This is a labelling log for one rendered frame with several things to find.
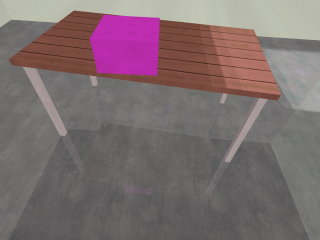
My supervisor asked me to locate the table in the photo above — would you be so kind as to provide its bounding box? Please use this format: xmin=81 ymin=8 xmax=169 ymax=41
xmin=9 ymin=10 xmax=281 ymax=162

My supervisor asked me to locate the carton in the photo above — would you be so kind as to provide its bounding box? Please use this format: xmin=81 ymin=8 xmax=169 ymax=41
xmin=90 ymin=15 xmax=160 ymax=76

